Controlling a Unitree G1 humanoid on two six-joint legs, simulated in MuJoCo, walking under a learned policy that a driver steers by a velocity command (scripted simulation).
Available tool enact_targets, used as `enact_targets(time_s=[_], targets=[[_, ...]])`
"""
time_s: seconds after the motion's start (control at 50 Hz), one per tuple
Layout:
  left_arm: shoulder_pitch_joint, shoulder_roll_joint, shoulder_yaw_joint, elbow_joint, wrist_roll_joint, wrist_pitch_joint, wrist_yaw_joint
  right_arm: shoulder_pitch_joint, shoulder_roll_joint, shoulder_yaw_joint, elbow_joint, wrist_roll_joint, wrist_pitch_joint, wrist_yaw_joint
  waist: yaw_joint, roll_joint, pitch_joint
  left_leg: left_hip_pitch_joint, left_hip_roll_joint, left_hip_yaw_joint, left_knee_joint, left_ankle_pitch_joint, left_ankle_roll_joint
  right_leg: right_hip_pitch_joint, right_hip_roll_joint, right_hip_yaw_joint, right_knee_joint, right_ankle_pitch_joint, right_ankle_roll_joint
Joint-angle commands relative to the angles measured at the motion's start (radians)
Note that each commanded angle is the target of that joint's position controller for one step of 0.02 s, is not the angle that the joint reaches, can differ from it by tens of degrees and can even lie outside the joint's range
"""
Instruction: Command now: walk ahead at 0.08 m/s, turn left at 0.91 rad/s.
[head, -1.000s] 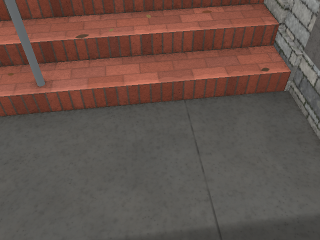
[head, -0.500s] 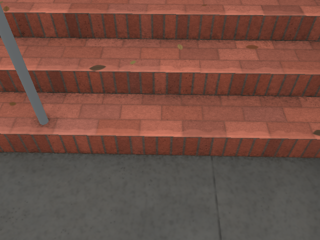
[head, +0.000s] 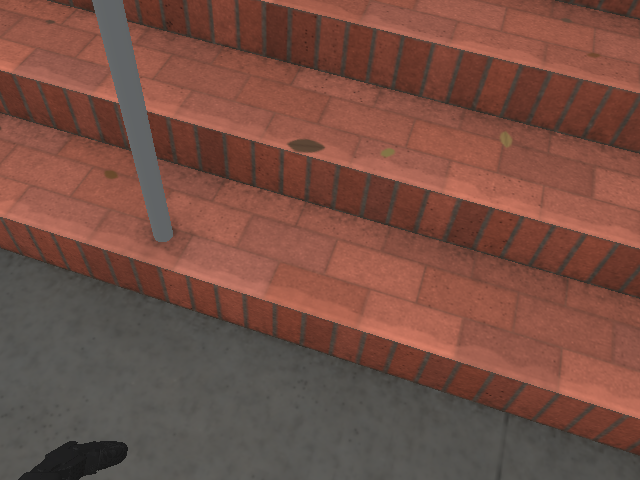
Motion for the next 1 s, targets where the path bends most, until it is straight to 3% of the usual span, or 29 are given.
enact_targets(time_s=[0.02,0.1,0.16,0.18,0.22,0.24,0.26,0.28,0.3,0.32,0.34,0.38,0.4,0.44,0.48,0.52,0.58,0.6,0.62,0.64,0.66,0.68,0.7,0.72,0.76,0.82,0.88,0.94,1.0], targets=[[0.024,0.087,0.034,-0.053,-0.007,-0.013,0.003,-0.019,-0.165,-0.051,-0.091,0.003,0.008,-0.020,0.023,0.135,-0.168,0.178,0.224,-0.316,-0.122,-0.212,0.041,0.024,0.035,-0.031,-0.083,0.052,0.007],[0.033,0.091,0.031,-0.035,-0.004,-0.029,-0.014,-0.026,-0.108,-0.025,-0.096,-0.026,0.011,-0.019,-0.009,0.170,-0.189,0.227,0.271,-0.268,-0.067,-0.087,0.068,0.095,-0.025,-0.080,-0.151,0.099,0.009],[0.046,0.065,0.014,-0.033,-0.002,-0.043,-0.038,-0.034,-0.034,0.015,-0.079,-0.048,-0.001,0.000,-0.011,0.143,-0.186,0.173,0.312,-0.241,-0.042,0.078,0.090,0.277,-0.067,-0.107,-0.253,0.080,-0.018],[0.053,0.061,0.012,-0.031,-0.007,-0.048,-0.046,-0.037,-0.032,0.020,-0.071,-0.053,-0.008,0.012,-0.009,0.136,-0.176,0.152,0.321,-0.231,-0.038,0.129,0.096,0.347,-0.060,-0.126,-0.308,0.068,-0.030],[0.060,0.087,0.021,-0.039,-0.012,-0.052,-0.056,-0.034,-0.079,0.012,-0.052,-0.047,-0.017,0.026,0.012,0.113,-0.127,0.152,0.300,-0.209,-0.018,0.146,0.082,0.424,-0.026,-0.146,-0.491,0.158,-0.069],[0.052,0.125,0.029,-0.054,-0.005,-0.053,-0.056,0.000,-0.100,0.007,-0.040,-0.041,-0.025,0.026,0.006,0.072,-0.114,0.172,0.271,-0.192,0.009,0.081,0.048,0.435,-0.053,-0.093,-0.546,0.287,-0.097],[0.059,0.195,0.045,-0.064,0.001,-0.049,-0.052,0.048,-0.115,-0.001,-0.038,-0.050,-0.033,0.023,-0.032,-0.034,-0.131,0.153,0.198,-0.122,0.089,-0.056,0.009,0.480,-0.132,0.000,-0.524,0.521,-0.141],[0.073,0.224,0.058,-0.059,-0.008,-0.039,-0.050,0.054,-0.121,-0.007,-0.037,-0.049,-0.037,0.016,-0.035,-0.155,-0.130,0.110,0.105,0.030,0.180,-0.194,-0.046,0.489,-0.188,0.082,-0.557,0.544,-0.215],[0.126,0.201,0.058,-0.047,-0.019,-0.030,-0.046,-0.017,-0.123,-0.009,-0.058,-0.050,-0.040,0.008,0.012,-0.229,-0.121,0.038,0.066,0.107,0.265,-0.306,-0.096,0.505,-0.258,0.231,-0.616,0.499,-0.302],[0.175,0.181,0.056,-0.038,-0.023,-0.021,-0.040,-0.089,-0.119,-0.013,-0.082,-0.040,-0.041,0.002,0.049,-0.243,-0.114,-0.037,0.068,0.139,0.335,-0.419,-0.122,0.537,-0.312,0.338,-0.637,0.497,-0.348],[0.230,0.191,0.063,-0.036,-0.020,-0.017,-0.034,-0.146,-0.115,-0.017,-0.094,-0.033,-0.036,0.001,0.098,-0.224,-0.125,-0.118,0.065,0.122,0.498,-0.557,-0.143,0.588,-0.326,0.390,-0.648,0.501,-0.370],[0.194,0.209,0.078,-0.055,-0.028,-0.009,-0.018,-0.124,-0.071,-0.014,-0.082,-0.029,-0.026,0.011,0.068,-0.107,-0.142,-0.170,0.095,0.077,0.645,-0.519,-0.159,0.601,-0.264,0.324,-0.613,0.459,-0.319],[0.156,0.202,0.080,-0.068,-0.039,0.003,-0.012,-0.119,-0.052,-0.010,-0.075,-0.024,-0.025,0.014,0.052,-0.078,-0.140,-0.161,0.104,0.088,0.581,-0.473,-0.162,0.584,-0.211,0.269,-0.614,0.402,-0.274],[0.133,0.184,0.083,-0.081,-0.044,0.036,-0.007,-0.137,-0.013,-0.003,-0.070,-0.015,-0.031,0.018,0.052,-0.099,-0.143,-0.111,0.087,0.136,0.424,-0.409,-0.171,0.560,-0.139,0.241,-0.622,0.301,-0.232],[0.140,0.183,0.090,-0.090,-0.037,0.057,-0.002,-0.139,-0.009,-0.004,-0.060,-0.004,-0.041,0.026,0.058,-0.155,-0.166,-0.035,0.072,0.141,0.300,-0.376,-0.173,0.546,-0.114,0.265,-0.631,0.224,-0.230],[0.151,0.196,0.100,-0.098,-0.036,0.064,0.001,-0.110,-0.041,-0.014,-0.037,0.006,-0.056,0.026,0.059,-0.203,-0.172,0.030,0.072,0.129,0.173,-0.347,-0.163,0.537,-0.113,0.318,-0.641,0.173,-0.226],[0.115,0.196,0.103,-0.111,-0.061,0.062,-0.002,-0.026,-0.080,-0.034,0.006,0.003,-0.069,0.032,0.013,-0.202,-0.184,0.221,0.105,0.131,-0.090,-0.170,-0.130,0.452,-0.075,0.346,-0.625,0.069,-0.191],[0.133,0.167,0.093,-0.110,-0.062,0.061,-0.004,0.002,-0.117,-0.048,0.018,-0.003,-0.066,0.029,0.013,-0.161,-0.197,0.357,0.197,0.089,-0.144,-0.131,-0.096,0.341,-0.028,0.307,-0.569,-0.069,-0.150],[0.183,0.101,0.076,-0.111,-0.051,0.060,-0.011,-0.007,-0.187,-0.059,0.005,-0.028,-0.057,0.025,0.050,0.066,-0.210,0.474,0.423,-0.134,-0.171,-0.189,0.007,0.154,0.083,0.151,-0.349,-0.289,-0.104],[0.173,0.140,0.090,-0.139,-0.049,0.040,-0.021,-0.066,-0.209,-0.062,-0.009,-0.083,-0.059,0.033,0.067,0.267,-0.140,0.339,0.592,-0.322,-0.212,-0.117,0.121,0.018,0.110,0.024,-0.127,-0.336,-0.065],[0.171,0.220,0.110,-0.123,-0.041,0.033,-0.028,-0.130,-0.155,-0.049,-0.031,-0.083,-0.067,0.026,0.082,0.202,-0.099,0.284,0.597,-0.253,-0.212,-0.089,0.137,0.013,0.021,-0.009,0.023,-0.265,-0.038],[0.192,0.233,0.118,-0.097,-0.038,0.038,-0.030,-0.182,-0.105,-0.035,-0.041,-0.067,-0.069,0.013,0.095,0.140,-0.081,0.248,0.519,-0.127,-0.192,-0.092,0.096,0.033,0.007,-0.034,0.091,-0.188,-0.027],[0.219,0.204,0.112,-0.074,-0.031,0.047,-0.027,-0.198,-0.088,-0.027,-0.048,-0.050,-0.067,0.000,0.095,0.109,-0.083,0.255,0.463,-0.046,-0.176,-0.082,0.069,0.027,0.005,-0.052,0.168,-0.133,-0.014],[0.233,0.178,0.103,-0.073,-0.029,0.054,-0.030,-0.198,-0.082,-0.021,-0.043,-0.039,-0.064,-0.008,0.088,0.113,-0.068,0.255,0.450,0.014,-0.164,-0.005,0.068,0.001,-0.009,-0.074,0.244,-0.100,0.000],[0.184,0.150,0.088,-0.105,-0.040,0.055,-0.036,-0.148,-0.089,-0.016,-0.032,-0.042,-0.057,-0.017,0.055,0.116,-0.050,0.275,0.433,0.113,-0.163,0.105,0.087,-0.045,-0.053,-0.145,0.263,-0.054,0.024],[0.091,0.119,0.066,-0.159,-0.044,0.051,-0.050,-0.053,-0.120,-0.024,-0.003,-0.048,-0.041,-0.019,-0.013,0.133,-0.062,0.393,0.466,0.153,-0.153,0.196,0.121,-0.098,-0.103,-0.192,0.149,-0.036,0.054],[0.071,0.096,0.052,-0.184,-0.041,0.051,-0.070,-0.044,-0.162,-0.039,0.009,-0.043,-0.029,-0.008,-0.022,0.142,-0.081,0.425,0.501,0.209,-0.141,0.251,0.126,-0.048,-0.128,-0.221,0.026,-0.047,0.047],[0.061,0.075,0.039,-0.193,-0.031,0.052,-0.074,-0.045,-0.186,-0.046,0.023,-0.026,-0.028,0.011,-0.016,0.133,-0.100,0.345,0.501,0.247,-0.118,0.299,0.122,0.127,-0.092,-0.260,-0.128,-0.090,0.014],[0.103,0.070,0.039,-0.176,-0.027,0.055,-0.065,-0.056,-0.181,-0.038,0.050,0.011,-0.042,0.035,0.027,0.157,-0.127,0.338,0.497,0.223,-0.046,0.297,0.100,0.297,-0.031,-0.260,-0.381,-0.059,-0.048]])
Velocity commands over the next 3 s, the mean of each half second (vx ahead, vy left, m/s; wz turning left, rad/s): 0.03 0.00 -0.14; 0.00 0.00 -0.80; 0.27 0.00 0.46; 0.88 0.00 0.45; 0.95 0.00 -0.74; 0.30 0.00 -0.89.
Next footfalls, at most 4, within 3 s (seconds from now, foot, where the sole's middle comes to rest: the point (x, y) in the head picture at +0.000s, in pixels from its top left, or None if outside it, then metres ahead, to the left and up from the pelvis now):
0.24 right None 0.16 -0.19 -0.77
0.60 left None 0.14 0.04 -0.77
1.04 right None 0.06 -0.24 -0.77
1.68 left None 0.37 0.02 -0.77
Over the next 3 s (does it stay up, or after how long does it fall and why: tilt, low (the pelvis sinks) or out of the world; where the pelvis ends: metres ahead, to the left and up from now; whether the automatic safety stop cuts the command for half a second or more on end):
stays up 1.14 -0.14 0.29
